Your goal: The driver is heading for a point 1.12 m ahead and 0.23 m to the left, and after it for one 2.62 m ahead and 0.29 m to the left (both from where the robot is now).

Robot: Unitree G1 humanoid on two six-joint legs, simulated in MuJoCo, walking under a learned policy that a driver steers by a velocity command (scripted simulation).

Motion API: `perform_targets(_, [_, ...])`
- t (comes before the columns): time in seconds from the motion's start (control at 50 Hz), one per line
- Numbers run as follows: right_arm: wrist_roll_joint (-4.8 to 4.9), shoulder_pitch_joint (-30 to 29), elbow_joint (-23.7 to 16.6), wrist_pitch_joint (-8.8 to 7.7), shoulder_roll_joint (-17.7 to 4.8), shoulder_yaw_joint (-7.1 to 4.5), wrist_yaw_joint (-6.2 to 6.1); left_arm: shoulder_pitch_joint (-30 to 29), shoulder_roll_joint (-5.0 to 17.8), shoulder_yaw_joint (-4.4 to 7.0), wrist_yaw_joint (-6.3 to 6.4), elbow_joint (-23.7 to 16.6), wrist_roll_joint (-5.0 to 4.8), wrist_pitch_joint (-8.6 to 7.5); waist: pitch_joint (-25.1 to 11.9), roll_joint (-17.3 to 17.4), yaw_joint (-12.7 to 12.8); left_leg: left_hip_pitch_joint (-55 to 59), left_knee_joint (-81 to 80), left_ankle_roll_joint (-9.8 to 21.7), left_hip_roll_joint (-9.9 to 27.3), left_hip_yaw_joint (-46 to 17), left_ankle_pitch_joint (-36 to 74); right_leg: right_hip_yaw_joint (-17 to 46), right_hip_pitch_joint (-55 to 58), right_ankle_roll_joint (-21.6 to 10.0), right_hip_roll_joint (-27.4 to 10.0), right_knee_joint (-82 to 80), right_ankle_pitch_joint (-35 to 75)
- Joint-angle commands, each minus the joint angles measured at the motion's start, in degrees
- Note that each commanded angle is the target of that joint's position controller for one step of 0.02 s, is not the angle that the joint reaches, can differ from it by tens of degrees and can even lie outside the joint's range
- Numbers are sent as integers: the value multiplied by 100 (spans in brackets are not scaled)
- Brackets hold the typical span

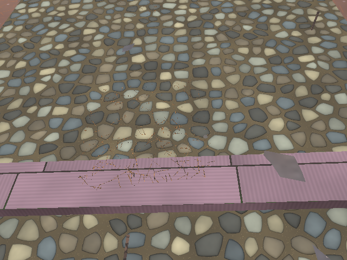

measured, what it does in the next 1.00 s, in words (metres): walks ahead: left foot, then right foot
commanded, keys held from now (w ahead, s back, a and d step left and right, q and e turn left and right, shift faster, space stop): w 1.00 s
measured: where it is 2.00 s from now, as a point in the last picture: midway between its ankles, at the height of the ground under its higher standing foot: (187, 146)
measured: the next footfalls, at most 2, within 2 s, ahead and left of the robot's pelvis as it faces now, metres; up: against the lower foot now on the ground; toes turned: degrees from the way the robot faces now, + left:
left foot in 0.28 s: +0.29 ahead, +0.17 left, +0.00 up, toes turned +3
right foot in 0.80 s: +0.61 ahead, -0.05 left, +0.00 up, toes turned -1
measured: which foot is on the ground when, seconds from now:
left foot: up 0.00-0.26, down 0.28-0.82, up 0.84-1.00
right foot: down 0.00-0.30, up 0.32-0.78, down 0.80-1.00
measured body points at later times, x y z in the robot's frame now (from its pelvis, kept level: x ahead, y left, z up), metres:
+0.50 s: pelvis +0.25 +0.08 -0.01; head +0.27 +0.09 +0.44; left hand +0.36 +0.36 -0.13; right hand +0.32 -0.19 -0.13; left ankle +0.25 +0.17 -0.75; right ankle +0.29 -0.09 -0.67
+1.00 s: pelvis +0.54 +0.03 -0.01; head +0.56 +0.02 +0.44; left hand +0.59 +0.31 -0.13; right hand +0.64 -0.23 -0.14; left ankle +0.54 +0.19 -0.64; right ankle +0.57 -0.05 -0.75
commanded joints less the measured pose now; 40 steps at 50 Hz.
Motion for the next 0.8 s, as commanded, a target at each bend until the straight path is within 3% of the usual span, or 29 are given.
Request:
perform_targets(0.02, [7, -757, -459, -86, -135, -18, 37, 67, 783, 155, 14, -235, 0, -80, 567, -830, 25, -1163, -393, -194, 214, 46, 652, 1084, 600, -753, -1180, -1117, -7])
perform_targets(0.1, [57, -1375, -639, -127, -10, 68, 111, 282, 959, 193, 31, -106, -13, -16, 788, -899, 264, -524, -1466, -278, 121, 257, 1037, 645, 346, -758, -1121, -1084, 476])
perform_targets(0.18, [106, -1603, -769, -180, -139, 86, 199, 350, 1067, 248, -4, 51, -112, 31, 993, -974, 240, -199, -2002, -60, 117, 232, 703, 665, 575, -754, -1403, -906, 704])
perform_targets(0.22, [94, -1375, -740, -209, -310, 41, 218, 228, 1146, 294, -12, 83, -134, 72, 890, -1039, 14, 222, -2190, 140, 49, 266, 368, 659, 790, -672, -1533, -601, 1482])
perform_targets(0.24, [74, -960, -634, -213, -448, -28, 197, 96, 1198, 312, -11, 67, -127, 97, 616, -1065, -265, 859, -2279, 267, -102, 386, 304, 518, 790, -587, -1467, -106, 2600])
perform_targets(0.26, [73, -59, -340, -201, -675, -164, 146, 27, 1138, 291, -5, 52, -106, 121, 51, -944, -699, 2051, -2356, 434, -263, 500, 364, 247, 574, -448, -1209, 891, 3561])
perform_targets(0.28, [58, 1069, -50, -179, -999, -293, 76, -25, 991, 221, 9, -74, -24, 119, -801, -611, -1162, 3870, -2092, 690, 320, -135, 340, 64, -473, -249, -958, 2385, 2892])
perform_targets(0.3, [-60, 1745, 119, -124, -1603, -424, 52, 507, 241, 0, -28, -265, -8, 20, -1723, 1149, -1004, 5937, -2623, 1569, 1845, -2886, -1026, -135, -2789, 199, 58, 4717, 24])
perform_targets(0.32, [-28, 1668, 133, -128, -1151, -279, 64, 365, 502, 53, -38, -163, -118, -148, -1939, 1276, -1050, 5756, -3514, 1662, 2081, -4199, -1719, 792, -3378, 143, 198, 5630, -1897])
perform_targets(0.34, [-16, 1158, 101, -144, -855, -171, 49, -173, 945, 189, -71, -321, -285, -231, -976, 979, -945, 5022, -3595, 1388, 1905, -3326, -1651, 769, -3892, 41, -143, 5945, -1548])
perform_targets(0.36, [-8, 741, 30, -155, -679, -120, 43, -522, 971, 187, -55, -387, -270, -266, -460, 540, -771, 4198, -3660, 1227, 1686, -2561, -1084, 579, -3801, -33, -448, 5763, -1011])
perform_targets(0.38, [-39, 417, -1, -171, -527, -81, 59, -701, 913, 205, -20, -404, -169, -260, -107, 217, -595, 3451, -3814, 1146, 1452, -2022, -499, 496, -3568, -24, -639, 5432, -586])
perform_targets(0.42, [-112, 187, 23, -223, -337, -37, 73, -545, 685, 205, -13, -346, -99, -140, 55, 387, -289, 2674, -4138, 1096, 1134, -1370, 200, 524, -2938, 2, -843, 5039, -150])
perform_targets(0.46, [-68, 271, 141, -287, -387, -52, 64, -573, 534, 183, -20, -376, -75, -34, 203, 291, -180, 2403, -4329, 1201, 1090, -1012, 797, 447, -2929, 90, -879, 4755, 6])
perform_targets(0.52, [-50, 514, 290, -289, -563, -80, -23, -1242, 535, 166, -22, -645, 2, -17, 471, 89, -280, 2430, -4469, 1238, 1036, -667, 1366, 369, -3356, 246, -864, 3791, 748])
perform_targets(0.56, [-35, 631, 333, -254, -623, -76, -73, -1686, 440, 109, -71, -762, -7, -63, 564, 63, -409, 2391, -4519, 1104, 859, -367, 1395, 251, -3176, 237, -731, 2825, 1425])
perform_targets(0.64, [22, 1192, 553, -187, -776, -87, -113, -2451, 361, 16, -193, -957, -81, -103, 650, 72, -725, 2872, -4480, 1040, 986, -277, 1143, 49, -2936, 183, -453, 1826, 1954])
perform_targets(0.72, [63, 1383, 693, -35, -830, -109, -158, -2882, 544, 37, -324, -1203, -80, -111, 702, 57, -680, 3828, -3987, 906, 1352, -390, 1809, 110, -3148, -64, -320, 1397, 1262])
perform_targets(0.76, [47, 1219, 660, 39, -940, -131, -189, -2333, 770, 137, -336, -1089, -57, -112, 278, 246, -306, 4018, -3229, 774, 1311, -303, 3396, -61, -2260, -266, -56, 1285, 821])
perform_targets(0.78, [38, 1100, 632, 85, -908, -110, -196, -1551, 961, 257, -316, -852, -45, -113, -187, 222, 126, 3825, -2270, 652, 1071, -98, 4130, -237, -1181, -434, 140, 1089, 933])
perform_targets(0.8, [-17, 1096, 545, 89, -771, -34, -202, -546, 1242, 378, -263, -573, -27, -99, -865, 67, 527, 2889, -899, 469, 782, 82, 3454, 124, 491, -667, -229, 1202, 1098])
Keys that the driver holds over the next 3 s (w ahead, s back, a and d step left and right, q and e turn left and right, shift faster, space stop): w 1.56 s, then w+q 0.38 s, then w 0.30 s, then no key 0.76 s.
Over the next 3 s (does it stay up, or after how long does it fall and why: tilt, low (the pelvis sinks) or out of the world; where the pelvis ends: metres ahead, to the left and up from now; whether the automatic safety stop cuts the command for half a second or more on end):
stays up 1.40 0.17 0.05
